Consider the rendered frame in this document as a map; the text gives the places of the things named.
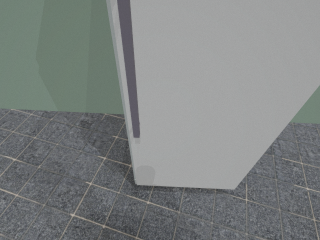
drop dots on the fridge door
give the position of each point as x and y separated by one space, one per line
217 82

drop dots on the handle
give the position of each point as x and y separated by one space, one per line
125 20

